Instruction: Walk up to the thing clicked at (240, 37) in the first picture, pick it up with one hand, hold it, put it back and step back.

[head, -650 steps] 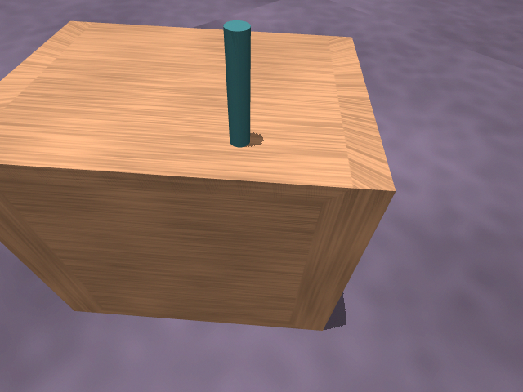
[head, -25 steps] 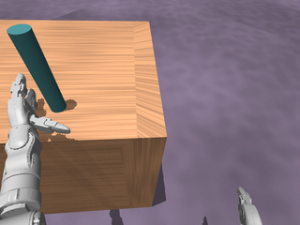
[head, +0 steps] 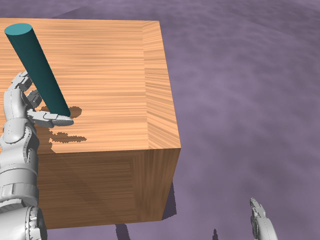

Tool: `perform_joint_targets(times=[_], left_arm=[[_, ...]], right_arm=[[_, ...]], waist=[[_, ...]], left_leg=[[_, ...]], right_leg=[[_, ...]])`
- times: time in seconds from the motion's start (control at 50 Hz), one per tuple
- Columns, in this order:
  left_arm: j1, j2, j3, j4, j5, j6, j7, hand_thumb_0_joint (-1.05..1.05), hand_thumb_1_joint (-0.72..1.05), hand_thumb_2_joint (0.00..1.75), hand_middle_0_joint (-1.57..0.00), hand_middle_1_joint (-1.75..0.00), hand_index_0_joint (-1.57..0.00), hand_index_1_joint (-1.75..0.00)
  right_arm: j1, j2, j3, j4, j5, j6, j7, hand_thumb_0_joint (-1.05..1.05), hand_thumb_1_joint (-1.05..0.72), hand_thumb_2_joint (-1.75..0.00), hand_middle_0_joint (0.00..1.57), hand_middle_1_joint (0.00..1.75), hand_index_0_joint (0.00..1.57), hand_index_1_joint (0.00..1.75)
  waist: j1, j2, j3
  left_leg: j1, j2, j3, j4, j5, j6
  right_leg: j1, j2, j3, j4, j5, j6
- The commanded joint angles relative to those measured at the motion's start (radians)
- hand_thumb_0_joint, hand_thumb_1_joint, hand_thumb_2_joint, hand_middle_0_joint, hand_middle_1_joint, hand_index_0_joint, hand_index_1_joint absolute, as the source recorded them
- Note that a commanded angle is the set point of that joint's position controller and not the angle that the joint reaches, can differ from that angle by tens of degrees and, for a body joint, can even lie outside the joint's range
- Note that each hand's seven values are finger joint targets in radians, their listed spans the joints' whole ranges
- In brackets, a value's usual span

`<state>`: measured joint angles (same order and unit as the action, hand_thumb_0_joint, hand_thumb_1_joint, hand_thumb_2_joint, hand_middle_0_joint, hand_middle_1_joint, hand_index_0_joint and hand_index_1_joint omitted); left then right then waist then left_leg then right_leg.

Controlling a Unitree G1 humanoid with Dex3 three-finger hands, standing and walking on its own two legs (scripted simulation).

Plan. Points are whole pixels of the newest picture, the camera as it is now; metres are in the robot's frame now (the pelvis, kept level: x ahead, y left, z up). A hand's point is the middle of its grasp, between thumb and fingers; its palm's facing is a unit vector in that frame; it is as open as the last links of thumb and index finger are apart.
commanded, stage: close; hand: left
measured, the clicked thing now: (44, 80) +0.44 +0.26 +0.16
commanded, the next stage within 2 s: settle in 0.46 s
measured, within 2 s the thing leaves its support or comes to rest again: leaves its support in 0.88 s
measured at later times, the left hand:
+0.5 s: hand (56, 102) +0.42 +0.24 +0.11, palm faces +0.33 -0.95 +0.00, open 7.2 cm
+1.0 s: hand (54, 94) +0.43 +0.24 +0.13, palm faces +0.31 -0.95 -0.01, open 5.8 cm
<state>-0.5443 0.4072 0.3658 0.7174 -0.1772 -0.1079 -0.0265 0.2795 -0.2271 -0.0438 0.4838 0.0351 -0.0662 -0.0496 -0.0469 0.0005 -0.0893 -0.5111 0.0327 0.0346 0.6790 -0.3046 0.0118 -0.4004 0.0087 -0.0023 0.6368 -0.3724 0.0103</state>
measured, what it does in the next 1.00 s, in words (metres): stands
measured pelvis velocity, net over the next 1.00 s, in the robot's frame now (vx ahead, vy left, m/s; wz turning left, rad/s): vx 0.00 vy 0.00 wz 0.00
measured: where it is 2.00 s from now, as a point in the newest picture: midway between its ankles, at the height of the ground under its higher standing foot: outside the picture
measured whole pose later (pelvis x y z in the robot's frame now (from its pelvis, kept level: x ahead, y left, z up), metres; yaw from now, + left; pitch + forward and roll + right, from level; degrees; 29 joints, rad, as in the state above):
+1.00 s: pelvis +0.00 +0.00 -0.01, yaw +0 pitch +9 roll -1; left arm -0.60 0.41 0.36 0.72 -0.15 -0.07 0.00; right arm 0.29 -0.22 -0.02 0.42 0.03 -0.03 -0.06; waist -0.05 0.01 -0.12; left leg -0.58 0.04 0.03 0.76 -0.34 0.01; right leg -0.47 0.02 -0.01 0.72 -0.41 0.00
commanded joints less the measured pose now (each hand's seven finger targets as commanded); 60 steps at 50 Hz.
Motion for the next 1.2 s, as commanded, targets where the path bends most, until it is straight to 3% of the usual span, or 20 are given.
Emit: perform_joint_targets(times=[0.0, 0.14, 0.2, 0.28, 0.36, 0.4, 0.46, 0.52, 0.6, 0.64, 0.7, 0.72, 0.78, 0.86, 0.9, 0.96, 1.04, 1.06, 1.12, 1.18], left_arm=[[-0.431, 0.242, 0.032, -0.213, -0.001, -0.068, 0.008, 0.0, -0.42, 0.35, -0.66, -0.5, -0.66, -0.5], [-0.378, 0.172, 0.0, -0.177, -0.002, -0.063, 0.016, 0.0, -0.22, 0.53, -0.84, -0.69, -0.85, -0.69], [-0.385, 0.23, 0.037, -0.257, 0.007, -0.069, 0.03, 0.0, -0.14, 0.6, -0.93, -0.77, -0.94, -0.76], [-0.368, 0.11, -0.027, -0.235, 0.0, -0.076, 0.034, 0.0, -0.07, 0.68, -1.0, -0.86, -1.01, -0.85], [-0.437, 0.239, 0.035, -0.294, 0.014, -0.084, 0.044, 0.0, 0.03, 0.77, -1.11, -0.95, -1.12, -0.95], [-0.431, 0.244, 0.047, -0.252, 0.017, -0.082, 0.047, 0.0, 0.06, 0.82, -1.15, -1.0, -1.16, -1.0], [-0.395, 0.212, 0.034, -0.138, 0.015, -0.082, 0.026, 0.0, 0.15, 0.92, -1.23, -1.11, -1.24, -1.11], [-0.468, 0.279, 0.07, -0.169, 0.014, -0.099, 0.012, 0.0, 0.28, 0.99, -1.3, -1.18, -1.31, -1.17], [-0.442, 0.245, 0.045, -0.092, 0.009, -0.107, -0.008, 0.0, 0.51, 1.21, -1.29, -1.26, -1.28, -1.28], [-0.492, 0.308, 0.068, -0.193, 0.014, -0.115, -0.001, 0.0, 0.58, 1.23, -1.31, -1.27, -1.31, -1.29], [-0.481, 0.251, 0.034, -0.166, 0.003, -0.102, -0.009, 0.0, 0.61, 1.28, -1.34, -1.32, -1.33, -1.33], [-0.521, 0.311, 0.07, -0.237, 0.001, -0.109, 0.0, 0.0, 0.62, 1.3, -1.36, -1.34, -1.36, -1.36], [-0.604, 0.328, 0.06, -0.302, 0.015, -0.107, 0.019, 0.0, 0.64, 1.32, -1.39, -1.37, -1.38, -1.39], [-0.531, 0.281, 0.042, -0.215, 0.003, -0.072, 0.021, 0.0, 0.64, 1.34, -1.39, -1.39, -1.39, -1.41], [-0.631, 0.332, 0.056, -0.333, 0.007, -0.069, 0.026, 0.0, 0.64, 1.31, -1.39, -1.37, -1.39, -1.39], [-0.665, 0.296, 0.027, -0.37, 0.012, -0.046, 0.036, 0.0, 0.57, 1.31, -1.37, -1.36, -1.36, -1.38], [-0.599, 0.265, 0.014, -0.26, 0.007, 0.012, 0.029, 0.0, 0.54, 1.3, -1.36, -1.36, -1.35, -1.37], [-0.657, 0.29, 0.016, -0.353, 0.009, 0.012, 0.03, 0.0, 0.55, 1.3, -1.36, -1.35, -1.36, -1.37], [-0.629, 0.264, 0.009, -0.269, 0.012, 0.059, 0.034, 0.0, 0.53, 1.31, -1.35, -1.35, -1.35, -1.37], [-0.631, 0.292, 0.036, -0.28, 0.008, 0.076, 0.033, 0.0, 0.55, 1.32, -1.35, -1.36, -1.36, -1.38]], right_arm=[[-0.061, -0.14, -0.056, -0.168, -0.002, -0.056, -0.009, 0.0, 0.51, -0.05, 0.05, 0.05, 0.05, 0.05], [-0.008, -0.152, -0.082, -0.165, -0.007, -0.043, -0.003, 0.0, 0.51, -0.05, 0.05, 0.05, 0.05, 0.05], [-0.016, -0.152, -0.079, -0.2, -0.004, -0.039, -0.002, 0.0, 0.51, -0.05, 0.05, 0.05, 0.05, 0.05], [-0.029, -0.114, -0.054, -0.188, -0.008, -0.034, 0.002, 0.0, 0.51, -0.05, 0.05, 0.05, 0.05, 0.05], [-0.046, -0.15, -0.081, -0.196, -0.009, -0.027, -0.006, 0.0, 0.51, -0.05, 0.05, 0.05, 0.05, 0.05], [-0.016, -0.156, -0.091, -0.176, -0.011, -0.021, -0.008, 0.0, 0.52, -0.05, 0.05, 0.05, 0.05, 0.05], [-0.042, -0.143, -0.078, -0.163, -0.01, -0.02, -0.001, 0.0, 0.51, -0.05, 0.05, 0.05, 0.05, 0.05], [-0.022, -0.122, -0.059, -0.166, -0.012, -0.017, 0.005, 0.0, 0.52, -0.05, 0.05, 0.05, 0.05, 0.05], [-0.043, -0.138, -0.059, -0.199, -0.012, -0.022, 0.011, 0.0, 0.53, -0.05, 0.05, 0.05, 0.05, 0.05], [-0.037, -0.137, -0.06, -0.212, -0.012, -0.017, 0.009, 0.0, 0.54, -0.05, 0.05, 0.05, 0.05, 0.05], [-0.041, -0.126, -0.048, -0.198, -0.01, -0.013, 0.008, 0.0, 0.54, -0.05, 0.05, 0.05, 0.05, 0.05], [-0.05, -0.144, -0.061, -0.18, -0.008, -0.011, 0.002, 0.0, 0.53, -0.05, 0.05, 0.05, 0.05, 0.05], [-0.081, -0.114, -0.026, -0.264, -0.008, -0.019, -0.003, 0.0, 0.53, -0.05, 0.05, 0.05, 0.05, 0.05], [-0.003, -0.157, -0.068, -0.176, -0.008, -0.009, -0.02, 0.0, 0.54, -0.05, 0.05, 0.05, 0.05, 0.05], [-0.047, -0.133, -0.042, -0.216, -0.005, -0.015, -0.018, 0.0, 0.54, -0.05, 0.05, 0.05, 0.05, 0.05], [-0.002, -0.104, -0.028, -0.22, -0.004, -0.021, -0.02, 0.0, 0.54, -0.05, 0.05, 0.05, 0.05, 0.05], [-0.015, -0.134, -0.044, -0.182, -0.001, -0.026, -0.022, 0.0, 0.55, -0.05, 0.05, 0.05, 0.05, 0.05], [-0.042, -0.105, -0.022, -0.205, 0.003, -0.031, -0.018, 0.0, 0.55, -0.05, 0.05, 0.05, 0.05, 0.05], [-0.035, -0.135, -0.049, -0.222, 0.004, -0.041, -0.02, 0.0, 0.55, -0.05, 0.05, 0.05, 0.05, 0.05], [-0.031, -0.138, -0.048, -0.185, 0.004, -0.044, -0.018, 0.0, 0.55, -0.05, 0.05, 0.05, 0.05, 0.05]], waist=[[0.009, 0.07, -0.328], [0.0, 0.08, -0.333], [0.019, 0.078, -0.358], [0.0, 0.04, -0.301], [0.007, 0.084, -0.343], [-0.007, 0.05, -0.347], [-0.017, 0.026, -0.269], [-0.01, 0.062, -0.337], [-0.01, 0.047, -0.346], [0.011, 0.098, -0.422], [0.004, 0.096, -0.401], [0.018, 0.117, -0.408], [0.009, 0.095, -0.45], [-0.008, 0.064, -0.358], [0.008, 0.149, -0.419], [-0.019, 0.138, -0.438], [-0.01, 0.091, -0.342], [0.004, 0.147, -0.379], [-0.014, 0.109, -0.346], [0.008, 0.085, -0.337]], left_leg=[[0.304, 0.011, -0.04, -0.046, 0.337, 0.008], [0.306, 0.015, -0.035, -0.03, 0.371, 0.006], [0.302, 0.013, -0.034, -0.03, 0.373, 0.006], [0.264, 0.014, -0.033, -0.019, 0.365, 0.013], [0.273, 0.005, -0.023, -0.013, 0.341, 0.012], [0.26, 0.001, -0.02, 0.002, 0.362, 0.02], [0.186, 0.0, -0.022, 0.006, 0.28, 0.024], [0.205, -0.006, -0.019, 0.021, 0.29, 0.024], [0.178, -0.003, -0.027, 0.031, 0.258, 0.025], [0.224, -0.005, -0.026, 0.038, 0.315, 0.02], [0.226, 0.001, -0.031, 0.038, 0.318, 0.018], [0.231, 0.002, -0.033, 0.032, 0.308, 0.014], [0.226, -0.003, -0.026, 0.032, 0.292, 0.015], [0.22, -0.003, -0.023, 0.018, 0.273, 0.019], [0.282, -0.002, -0.024, 0.02, 0.306, 0.011], [0.332, 0.003, -0.026, 0.024, 0.369, 0.011], [0.275, 0.003, -0.024, 0.0, 0.318, 0.016], [0.298, 0.002, -0.024, -0.003, 0.324, 0.01], [0.306, 0.007, -0.027, -0.017, 0.337, 0.009], [0.279, 0.006, -0.027, -0.023, 0.347, 0.013]], right_leg=[[-0.026, 0.016, -0.023, -0.06, 0.302, -0.019], [-0.05, 0.024, -0.024, -0.045, 0.316, -0.019], [-0.025, 0.021, -0.024, -0.045, 0.325, -0.018], [-0.054, 0.023, -0.021, -0.03, 0.331, -0.014], [-0.041, 0.013, -0.008, -0.028, 0.325, -0.013], [-0.027, 0.009, -0.002, -0.023, 0.373, -0.005], [-0.088, 0.01, -0.002, -0.017, 0.298, -0.008], [-0.08, 0.004, 0.0, -0.005, 0.314, -0.007], [-0.1, 0.009, -0.005, 0.007, 0.272, -0.011], [-0.059, 0.006, -0.004, 0.014, 0.317, -0.013], [-0.08, 0.013, -0.008, 0.017, 0.308, -0.015], [-0.082, 0.013, -0.009, 0.014, 0.291, -0.017], [-0.023, 0.009, -0.001, 0.008, 0.307, -0.012], [-0.051, 0.013, 0.001, -0.004, 0.298, -0.011], [-0.064, 0.011, -0.003, -0.002, 0.298, -0.015], [-0.047, 0.018, -0.015, -0.004, 0.352, -0.012], [-0.048, 0.015, -0.012, -0.019, 0.32, -0.012], [-0.042, 0.013, -0.015, -0.019, 0.312, -0.016], [-0.043, 0.019, -0.022, -0.037, 0.32, -0.013], [-0.008, 0.014, -0.021, -0.041, 0.338, -0.012]])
